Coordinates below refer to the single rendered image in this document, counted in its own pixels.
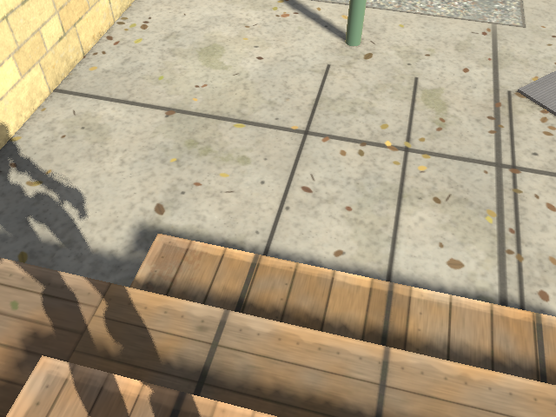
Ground stairs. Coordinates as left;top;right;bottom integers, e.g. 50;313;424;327
6;234;556;417

